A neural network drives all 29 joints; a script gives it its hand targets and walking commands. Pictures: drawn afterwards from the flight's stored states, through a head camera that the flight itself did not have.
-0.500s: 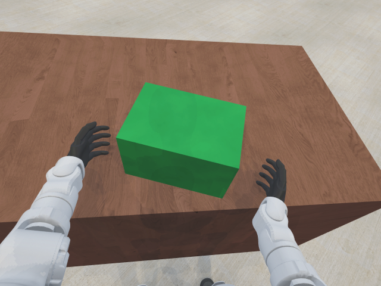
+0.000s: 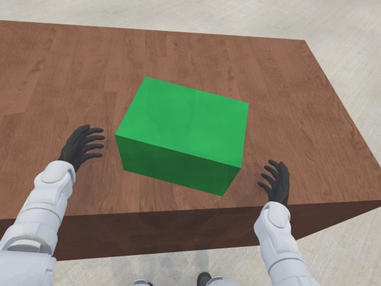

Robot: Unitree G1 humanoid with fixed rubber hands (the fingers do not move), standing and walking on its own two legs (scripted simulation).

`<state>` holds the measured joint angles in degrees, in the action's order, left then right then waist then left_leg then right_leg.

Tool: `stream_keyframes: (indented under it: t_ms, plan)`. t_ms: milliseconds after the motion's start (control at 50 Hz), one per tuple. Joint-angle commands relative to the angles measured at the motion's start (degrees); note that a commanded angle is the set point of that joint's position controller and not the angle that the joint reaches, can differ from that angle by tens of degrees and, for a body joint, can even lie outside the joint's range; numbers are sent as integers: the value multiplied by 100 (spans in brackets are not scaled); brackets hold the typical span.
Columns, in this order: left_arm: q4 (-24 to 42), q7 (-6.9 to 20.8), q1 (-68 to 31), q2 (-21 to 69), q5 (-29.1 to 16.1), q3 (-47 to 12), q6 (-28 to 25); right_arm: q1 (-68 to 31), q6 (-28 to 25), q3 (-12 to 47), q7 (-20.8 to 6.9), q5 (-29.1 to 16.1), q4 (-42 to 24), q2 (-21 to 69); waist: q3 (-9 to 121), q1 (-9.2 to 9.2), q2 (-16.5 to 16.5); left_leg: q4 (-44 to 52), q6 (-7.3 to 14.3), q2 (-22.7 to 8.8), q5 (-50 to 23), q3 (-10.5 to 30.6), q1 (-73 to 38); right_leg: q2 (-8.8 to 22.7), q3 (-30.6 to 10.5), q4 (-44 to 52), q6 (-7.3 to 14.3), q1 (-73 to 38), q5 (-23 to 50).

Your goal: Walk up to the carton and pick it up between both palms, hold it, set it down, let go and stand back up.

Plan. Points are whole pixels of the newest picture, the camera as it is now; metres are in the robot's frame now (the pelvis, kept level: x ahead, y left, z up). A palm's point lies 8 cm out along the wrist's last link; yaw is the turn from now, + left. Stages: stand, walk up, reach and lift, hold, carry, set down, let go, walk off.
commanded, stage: set down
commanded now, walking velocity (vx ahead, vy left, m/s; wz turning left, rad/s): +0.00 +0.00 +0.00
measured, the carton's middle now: (184, 137) +0.45 -0.02 -0.02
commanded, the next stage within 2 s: none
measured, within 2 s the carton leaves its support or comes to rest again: neither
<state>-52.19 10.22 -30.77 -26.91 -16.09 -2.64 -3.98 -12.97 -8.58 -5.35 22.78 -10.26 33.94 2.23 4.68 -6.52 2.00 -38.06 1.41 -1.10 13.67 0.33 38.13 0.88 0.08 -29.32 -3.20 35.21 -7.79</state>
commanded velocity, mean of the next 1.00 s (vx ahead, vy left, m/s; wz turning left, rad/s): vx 0.00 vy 0.00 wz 0.00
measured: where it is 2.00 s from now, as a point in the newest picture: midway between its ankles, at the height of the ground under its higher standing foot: outside the picture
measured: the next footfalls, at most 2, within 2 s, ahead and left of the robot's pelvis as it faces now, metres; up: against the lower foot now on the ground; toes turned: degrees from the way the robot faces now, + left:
none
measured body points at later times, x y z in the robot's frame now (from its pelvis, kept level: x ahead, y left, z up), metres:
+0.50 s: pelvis +0.00 +0.00 +0.00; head +0.09 +0.04 +0.44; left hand +0.40 +0.23 +0.00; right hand +0.28 -0.21 +0.00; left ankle +0.04 +0.10 -0.72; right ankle +0.06 -0.16 -0.72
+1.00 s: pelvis +0.00 +0.00 +0.00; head +0.07 +0.04 +0.45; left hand +0.35 +0.24 -0.01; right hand +0.24 -0.20 +0.00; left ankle +0.04 +0.10 -0.72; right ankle +0.06 -0.16 -0.72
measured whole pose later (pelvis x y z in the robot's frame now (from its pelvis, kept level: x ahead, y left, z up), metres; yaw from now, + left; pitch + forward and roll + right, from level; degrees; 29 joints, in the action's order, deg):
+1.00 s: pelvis +0.00 +0.00 +0.00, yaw +0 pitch +8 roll -3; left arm -31.4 12.1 -13.3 -29.0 -16.1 -0.5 1.0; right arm 3.4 -7.1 1.1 23.1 -10.8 15.2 2.2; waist -0.9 -6.5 1.8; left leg -38.1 1.4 -1.1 14.6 0.3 31.6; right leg 0.9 0.1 -29.3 -3.2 28.6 -8.7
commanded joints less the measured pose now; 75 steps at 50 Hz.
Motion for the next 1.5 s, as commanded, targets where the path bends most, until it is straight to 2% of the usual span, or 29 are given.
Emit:
stream_keyframes:
  t_ms: [0,20,40,160,240,260,320,360,380,440,540,580,620,660,700,740,780,900,920,1000,1020,1040,1100,1140,1180,1220,1340,1400,1480]
  plan:
    - [2557,151,-1063,-2143,-192,892,-172,-204,-302,1089,43,-376,-2420,-583,3336,580,-1163,335,-275,-143,-1014,-22,-2531,-183,16,27,319,-2037,376]
    - [2345,123,-1747,-2156,-230,656,-253,-919,-274,659,31,-274,-1985,-845,3399,356,-1461,324,-346,-193,-695,53,-2327,-210,90,-61,332,-1690,-12]
    - [2155,101,-1815,-2206,-223,721,-229,-1062,-245,661,17,-196,-1915,-797,3303,343,-1244,306,-289,-238,-607,61,-2245,-186,70,-59,328,-1716,-128]
    - [2923,88,-605,-2145,-51,1013,1,-11,-283,984,16,-365,-2678,-784,3303,642,-1239,344,-316,-217,-1196,7,-2659,-199,87,-47,297,-2112,404]
    - [2726,167,-1660,-2313,-103,932,74,-816,-167,859,25,-239,-2538,-898,3230,420,-1406,200,-266,-179,-888,-44,-2268,-173,127,-77,325,-1776,-33]
    - [2716,203,-890,-2237,12,1108,129,-97,-166,1060,39,-286,-2500,-762,2827,546,-1210,339,-265,-219,-912,-7,-2435,-162,84,37,311,-2084,50]
    - [3396,204,-613,-2132,-24,1085,198,183,-278,1059,60,-234,-2897,-801,3300,538,-1262,246,-342,-255,-1528,32,-2908,-254,140,13,300,-2132,442]
    - [3077,192,-1030,-2193,-65,1074,211,-259,-264,1055,4,-339,-2732,-784,3060,600,-1425,202,-370,-239,-1397,1,-2591,-237,174,-50,315,-1837,146]
    - [2948,185,-1075,-2248,-75,966,131,-315,-223,857,-4,-269,-2591,-840,3034,432,-1373,265,-361,-284,-1033,41,-2488,-235,218,-35,293,-1884,-18]
    - [3328,219,-213,-2285,40,1225,249,619,-194,1182,46,-304,-2938,-620,2931,690,-1251,398,-276,-220,-1003,-55,-2600,-171,113,57,279,-2281,143]
    - [3754,206,-354,-2117,118,1146,348,363,-361,986,27,-294,-2966,-797,3097,618,-1509,282,-446,-356,-1582,98,-3009,-319,280,4,294,-1948,199]
    - [3375,222,-718,-2170,-21,984,271,-92,-271,934,18,-283,-3022,-736,2825,525,-1290,272,-377,-275,-1112,22,-2628,-253,258,3,261,-1951,-51]
    - [3793,226,-53,-2279,-39,1168,288,572,-269,1186,30,-254,-3449,-622,2889,770,-1159,388,-290,-272,-1059,-26,-2696,-181,174,74,267,-2306,66]
    - [3972,182,-107,-2190,12,1132,247,666,-325,1143,-16,-304,-3193,-612,2845,736,-1443,421,-389,-374,-1253,87,-2902,-285,268,-19,273,-2172,58]
    - [3379,235,-22,-2310,-67,1042,222,526,-232,1090,5,-218,-3248,-632,2744,696,-1178,496,-329,-434,-578,158,-2502,-204,215,26,260,-2248,-224]
    - [3966,193,581,-2283,-20,1224,241,1152,-292,1142,4,-156,-3562,-505,2626,806,-1167,604,-329,-439,-902,96,-2669,-259,221,20,248,-2486,8]
    - [3723,277,402,-2257,-60,993,142,875,-333,1208,41,-207,-3359,-421,2341,675,-1274,449,-315,-375,-1034,92,-2629,-219,248,-28,230,-2338,47]
    - [4157,287,950,-2401,-234,1073,82,1391,-204,1480,80,-237,-4015,-299,2192,907,-1031,726,-221,-381,-374,43,-2501,-155,102,-23,184,-2837,-134]
    - [4427,227,890,-2388,-208,961,54,1379,-204,1271,88,-178,-3897,-413,2314,765,-1220,756,-231,-463,-410,87,-2623,-216,161,-74,221,-2862,-83]
    - [4293,150,885,-2399,-232,1017,84,1242,-52,1216,8,-145,-3871,-533,1988,901,-1460,940,-195,-506,225,121,-2214,-197,136,-121,257,-2906,-432]
    - [4614,163,1125,-2372,-314,1016,99,1550,-35,1242,15,-130,-4197,-406,1953,894,-1374,1042,-231,-540,179,169,-2397,-254,188,-77,248,-3044,-365]
    - [4893,169,2231,-2294,-86,1287,145,2692,-155,1404,23,-123,-4092,-328,1793,1128,-1305,1065,-268,-535,-399,83,-2871,-254,157,98,284,-3248,-100]
    - [4673,228,1792,-2483,-346,1005,57,2119,-35,1296,91,-106,-4208,-292,1565,800,-1208,944,-235,-484,-191,49,-2619,-168,118,63,206,-3139,-109]
    - [4646,159,1939,-2339,-326,1039,135,2173,79,1241,-15,-102,-4207,-435,1205,988,-1295,1190,-238,-550,328,95,-2434,-189,95,93,293,-3274,-434]
    - [4808,263,2545,-2580,-417,1119,79,2795,83,1391,52,-42,-4677,-226,956,995,-841,1227,-127,-465,196,-25,-2461,-96,-2,212,210,-3649,-157]
    - [5223,191,3080,-2477,-387,1285,54,3184,76,1470,-29,-91,-4707,-310,863,1212,-1060,1312,-196,-484,-152,-67,-2765,-100,-7,357,326,-3608,-174]
    - [5426,173,3562,-2338,-498,1328,-95,3948,171,1351,-234,-53,-5130,-437,451,1214,-1024,1379,-151,-370,-95,-113,-2605,-93,-97,474,404,-3696,-65]
    - [5690,61,3408,-2283,-569,1179,-251,3777,184,1149,-342,-12,-5236,-535,316,1212,-1286,1609,-145,-582,548,88,-2153,-243,15,313,464,-3835,-340]
    - [5643,5,3449,-2240,-804,905,-366,3657,280,922,-415,-110,-5400,-526,232,1148,-1143,1625,-69,-555,1047,91,-1791,-225,-84,248,413,-3958,-475]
